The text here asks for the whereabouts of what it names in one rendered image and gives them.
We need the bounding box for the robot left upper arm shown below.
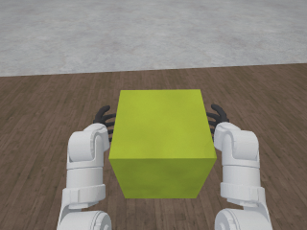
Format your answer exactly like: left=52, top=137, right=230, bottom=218
left=58, top=210, right=112, bottom=230

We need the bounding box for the left robot forearm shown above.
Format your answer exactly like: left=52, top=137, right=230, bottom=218
left=57, top=123, right=110, bottom=230

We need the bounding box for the right robot forearm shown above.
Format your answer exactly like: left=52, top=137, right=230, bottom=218
left=213, top=122, right=273, bottom=230

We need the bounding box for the left robot hand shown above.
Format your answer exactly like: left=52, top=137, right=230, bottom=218
left=93, top=105, right=117, bottom=142

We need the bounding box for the right robot hand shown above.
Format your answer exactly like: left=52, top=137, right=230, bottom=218
left=205, top=104, right=229, bottom=142

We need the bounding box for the carton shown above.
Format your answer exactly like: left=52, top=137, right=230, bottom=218
left=108, top=89, right=217, bottom=198

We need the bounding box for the robot right upper arm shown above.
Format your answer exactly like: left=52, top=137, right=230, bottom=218
left=214, top=208, right=272, bottom=230

